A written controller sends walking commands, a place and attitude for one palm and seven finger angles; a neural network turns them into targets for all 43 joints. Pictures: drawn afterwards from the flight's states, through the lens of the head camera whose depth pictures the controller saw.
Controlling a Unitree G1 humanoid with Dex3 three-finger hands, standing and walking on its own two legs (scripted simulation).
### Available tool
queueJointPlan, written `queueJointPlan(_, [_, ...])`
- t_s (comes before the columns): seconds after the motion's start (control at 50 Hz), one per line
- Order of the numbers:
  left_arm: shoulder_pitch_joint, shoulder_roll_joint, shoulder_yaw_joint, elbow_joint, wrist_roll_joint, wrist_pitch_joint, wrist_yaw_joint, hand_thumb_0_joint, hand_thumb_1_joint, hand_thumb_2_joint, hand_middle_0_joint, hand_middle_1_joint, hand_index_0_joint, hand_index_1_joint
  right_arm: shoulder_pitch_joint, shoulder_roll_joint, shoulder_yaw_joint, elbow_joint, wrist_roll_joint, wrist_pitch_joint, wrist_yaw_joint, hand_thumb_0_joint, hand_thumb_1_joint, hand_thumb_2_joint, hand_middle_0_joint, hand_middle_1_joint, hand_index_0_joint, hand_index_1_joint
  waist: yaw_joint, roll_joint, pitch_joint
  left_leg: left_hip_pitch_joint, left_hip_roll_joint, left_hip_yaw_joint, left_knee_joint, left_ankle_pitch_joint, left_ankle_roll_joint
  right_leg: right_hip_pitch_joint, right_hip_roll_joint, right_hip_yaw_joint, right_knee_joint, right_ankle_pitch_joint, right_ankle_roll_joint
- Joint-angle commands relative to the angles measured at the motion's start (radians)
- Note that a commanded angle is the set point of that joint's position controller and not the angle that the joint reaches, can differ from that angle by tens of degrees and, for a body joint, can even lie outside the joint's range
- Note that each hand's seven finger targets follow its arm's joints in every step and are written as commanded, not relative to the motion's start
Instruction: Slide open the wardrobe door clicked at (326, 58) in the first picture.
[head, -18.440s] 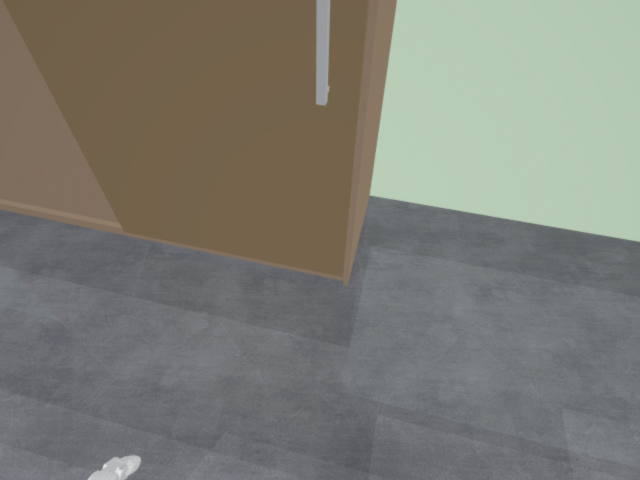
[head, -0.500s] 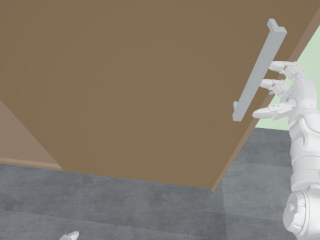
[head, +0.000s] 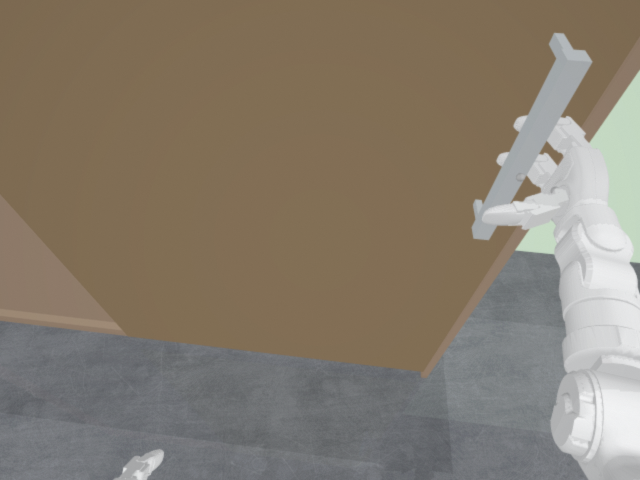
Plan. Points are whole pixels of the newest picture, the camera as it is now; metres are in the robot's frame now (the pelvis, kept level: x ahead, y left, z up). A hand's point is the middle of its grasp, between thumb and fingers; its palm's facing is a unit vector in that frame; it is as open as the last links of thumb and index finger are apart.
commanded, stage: slide the fingers in behind the handle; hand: right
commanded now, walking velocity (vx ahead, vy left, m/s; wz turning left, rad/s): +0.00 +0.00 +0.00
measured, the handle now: (513, 152) +0.51 -0.17 +0.16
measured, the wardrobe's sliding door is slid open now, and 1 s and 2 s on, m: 0.00 0.00 0.00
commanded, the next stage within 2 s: grip the handle and tug to test in 0.90 s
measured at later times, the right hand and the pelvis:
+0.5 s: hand (514, 183) +0.45 -0.16 +0.16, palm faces -0.01 +1.00 +0.01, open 14.0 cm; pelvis -0.01 +0.01 +0.00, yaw -1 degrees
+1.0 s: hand (513, 178) +0.46 -0.16 +0.16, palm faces -0.02 +1.00 +0.04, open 14.0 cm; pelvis +0.00 +0.00 +0.00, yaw +1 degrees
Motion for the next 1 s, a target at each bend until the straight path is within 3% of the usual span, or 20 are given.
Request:
queueJointPlan(0.0, [0.025,0.145,0.058,-0.095,-0.006,-0.034,0.011,0.000,0.900,0.900,-0.200,-0.300,-0.200,-0.300,-0.431,-0.200,-0.033,-0.254,0.041,-0.078,0.016,0.000,0.500,-0.300,0.300,1.200,0.300,1.200,-0.017,0.013,-0.409,0.225,-0.030,-0.035,-0.016,0.443,0.018,0.183,0.012,0.064,-0.033,0.452,-0.018])
queueJointPlan(0.1, [0.021,0.154,0.053,-0.096,-0.013,-0.015,0.016,0.000,0.900,0.900,-0.200,-0.300,-0.200,-0.300,-0.400,-0.246,-0.058,-0.173,0.017,-0.008,0.003,0.000,0.500,-0.300,0.300,1.200,0.300,1.200,-0.017,0.031,-0.250,0.198,-0.022,-0.036,-0.048,0.343,0.015,0.070,0.023,0.046,-0.069,0.289,-0.026])
queueJointPlan(0.14, [0.023,0.152,0.055,-0.099,-0.010,-0.013,0.017,0.000,0.900,0.900,-0.200,-0.300,-0.200,-0.300,-0.446,-0.250,-0.049,-0.210,0.010,-0.015,-0.008,0.000,0.500,-0.300,0.300,1.200,0.300,1.200,-0.009,0.020,-0.262,0.204,-0.017,-0.041,-0.051,0.328,0.015,0.076,0.024,0.046,-0.065,0.279,-0.030])
queueJointPlan(0.2, [0.016,0.141,0.056,-0.105,-0.008,-0.023,0.018,0.000,0.900,0.900,-0.200,-0.300,-0.200,-0.300,-0.486,-0.242,-0.047,-0.293,0.016,-0.058,-0.011,0.000,0.500,-0.300,0.300,1.200,0.300,1.200,-0.011,-0.023,-0.344,0.225,-0.023,-0.053,-0.047,0.352,0.017,0.130,0.026,0.045,-0.058,0.303,-0.030])
queueJointPlan(0.24, [0.021,0.141,0.057,-0.100,-0.007,-0.027,0.020,0.000,0.900,0.900,-0.200,-0.300,-0.200,-0.300,-0.491,-0.231,-0.035,-0.311,0.028,-0.084,-0.003,0.000,0.500,-0.300,0.300,1.200,0.300,1.200,-0.002,0.010,-0.372,0.245,-0.025,-0.053,-0.043,0.371,0.016,0.146,0.022,0.048,-0.051,0.321,-0.032])
queueJointPlan(0.28, [0.018,0.142,0.056,-0.092,-0.010,-0.033,0.021,0.000,0.900,0.900,-0.200,-0.300,-0.200,-0.300,-0.487,-0.225,-0.037,-0.283,0.035,-0.089,0.007,0.000,0.500,-0.300,0.300,1.200,0.300,1.200,-0.001,0.019,-0.363,0.240,-0.027,-0.054,-0.047,0.365,0.013,0.139,0.025,0.047,-0.055,0.299,-0.032])
queueJointPlan(0.34, [0.020,0.149,0.051,-0.077,-0.013,-0.027,0.024,0.000,0.900,0.900,-0.200,-0.300,-0.200,-0.300,-0.482,-0.232,-0.029,-0.177,0.024,-0.061,0.012,0.000,0.500,-0.300,0.300,1.200,0.300,1.200,0.011,0.022,-0.280,0.199,-0.020,-0.051,-0.058,0.296,0.012,0.094,0.028,0.048,-0.061,0.232,-0.032])
queueJointPlan(0.38, [0.008,0.143,0.048,-0.082,-0.016,-0.031,0.020,0.000,0.900,0.900,-0.200,-0.300,-0.200,-0.300,-0.512,-0.191,0.011,-0.171,0.016,-0.047,0.012,0.000,0.500,-0.300,0.300,1.200,0.300,1.200,0.014,-0.039,-0.259,0.158,-0.019,-0.051,-0.062,0.263,0.015,0.098,0.032,0.050,-0.065,0.210,-0.029])
queueJointPlan(0.44, [0.017,0.146,0.050,-0.084,-0.011,-0.035,0.019,0.000,0.900,0.900,-0.200,-0.300,-0.200,-0.300,-0.519,-0.174,0.018,-0.164,0.020,-0.050,0.002,0.000,0.500,-0.300,0.300,1.200,0.300,1.200,0.016,-0.007,-0.278,0.152,-0.020,-0.045,-0.058,0.265,0.017,0.108,0.028,0.058,-0.057,0.228,-0.029])
queueJointPlan(0.46, [0.022,0.151,0.050,-0.082,-0.010,-0.037,0.019,0.000,0.900,0.900,-0.200,-0.300,-0.200,-0.300,-0.528,-0.223,-0.028,-0.161,0.023,-0.058,-0.003,0.000,0.500,-0.300,0.300,1.200,0.300,1.200,0.008,0.020,-0.299,0.168,-0.022,-0.046,-0.054,0.264,0.015,0.100,0.028,0.062,-0.059,0.224,-0.028])
queueJointPlan(0.54, [0.026,0.150,0.049,-0.082,-0.006,-0.042,0.018,0.000,0.900,0.900,-0.200,-0.300,-0.200,-0.300,-0.550,-0.224,-0.029,-0.158,0.025,-0.093,-0.013,0.000,0.500,-0.300,0.300,1.200,0.300,1.200,0.007,0.049,-0.331,0.194,-0.022,-0.049,-0.042,0.279,0.013,0.096,0.027,0.062,-0.055,0.237,-0.028])
queueJointPlan(0.6, [0.024,0.144,0.045,-0.076,-0.006,-0.047,0.015,0.000,0.900,0.900,-0.200,-0.300,-0.200,-0.300,-0.579,-0.196,0.001,-0.124,0.003,-0.102,-0.017,0.000,0.500,-0.300,0.300,1.200,0.300,1.200,0.019,-0.014,-0.293,0.142,-0.023,-0.049,-0.040,0.263,0.014,0.101,0.028,0.060,-0.054,0.226,-0.025])
queueJointPlan(0.66, [0.040,0.152,0.049,-0.074,-0.004,-0.044,0.014,0.000,0.900,0.900,-0.200,-0.300,-0.200,-0.300,-0.570,-0.264,-0.051,-0.106,-0.009,-0.109,-0.021,0.000,0.500,-0.300,0.300,1.200,0.300,1.200,0.004,0.005,-0.331,0.168,-0.023,-0.051,-0.031,0.272,0.015,0.091,0.027,0.063,-0.052,0.237,-0.025])
queueJointPlan(0.72, [0.038,0.147,0.050,-0.082,-0.003,-0.050,0.011,0.000,0.900,0.900,-0.200,-0.300,-0.200,-0.300,-0.550,-0.226,-0.036,-0.135,0.005,-0.110,-0.010,0.000,0.500,-0.300,0.300,1.200,0.300,1.200,-0.003,-0.027,-0.370,0.185,-0.026,-0.050,-0.024,0.326,0.018,0.117,0.027,0.054,-0.046,0.287,-0.021])
queueJointPlan(0.74, [0.051,0.153,0.052,-0.079,-0.002,-0.045,0.012,0.000,0.900,0.900,-0.200,-0.300,-0.200,-0.300,-0.529,-0.254,-0.056,-0.128,0.007,-0.110,-0.011,0.000,0.500,-0.300,0.300,1.200,0.300,1.200,-0.006,0.023,-0.377,0.204,-0.027,-0.043,-0.020,0.330,0.019,0.107,0.024,0.063,-0.044,0.301,-0.022])
queueJointPlan(0.76, [0.041,0.149,0.050,-0.086,-0.004,-0.046,0.010,0.000,0.900,0.900,-0.200,-0.300,-0.200,-0.300,-0.551,-0.236,-0.037,-0.170,0.003,-0.114,-0.008,0.000,0.500,-0.300,0.300,1.200,0.300,1.200,-0.006,-0.031,-0.382,0.190,-0.029,-0.046,-0.018,0.346,0.021,0.131,0.022,0.061,-0.047,0.324,-0.020])
queueJointPlan(0.78, [0.040,0.143,0.054,-0.089,-0.004,-0.049,0.007,0.000,0.900,0.900,-0.200,-0.300,-0.200,-0.300,-0.537,-0.186,-0.006,-0.188,0.009,-0.111,-0.005,0.000,0.500,-0.300,0.300,1.200,0.300,1.200,-0.003,-0.030,-0.385,0.182,-0.031,-0.039,-0.015,0.357,0.022,0.151,0.022,0.063,-0.044,0.349,-0.018])
queueJointPlan(0.8, [0.043,0.145,0.056,-0.084,-0.004,-0.050,0.005,0.000,0.900,0.900,-0.200,-0.300,-0.200,-0.300,-0.512,-0.188,-0.016,-0.181,0.013,-0.106,-0.004,0.000,0.500,-0.300,0.300,1.200,0.300,1.200,-0.009,-0.033,-0.374,0.169,-0.033,-0.038,-0.019,0.359,0.022,0.158,0.018,0.064,-0.042,0.361,-0.017])
queueJointPlan(0.92, [0.048,0.153,0.059,-0.081,-0.005,-0.037,0.008,0.000,0.900,0.900,-0.200,-0.300,-0.200,-0.300,-0.491,-0.211,-0.039,-0.184,0.018,-0.064,-0.011,0.000,0.500,-0.300,0.300,1.200,0.300,1.200,-0.007,0.034,-0.316,0.181,-0.034,-0.032,-0.032,0.343,0.019,0.110,0.017,0.060,-0.061,0.326,-0.020])
queueJointPlan(0.98, [0.038,0.143,0.058,-0.091,-0.003,-0.036,0.004,0.000,0.900,0.900,-0.200,-0.300,-0.200,-0.300,-0.490,-0.201,-0.025,-0.253,0.002,-0.069,-0.023,0.000,0.500,-0.300,0.300,1.200,0.300,1.200,-0.017,-0.041,-0.348,0.177,-0.032,-0.034,-0.024,0.360,0.024,0.155,0.017,0.063,-0.053,0.383,-0.017])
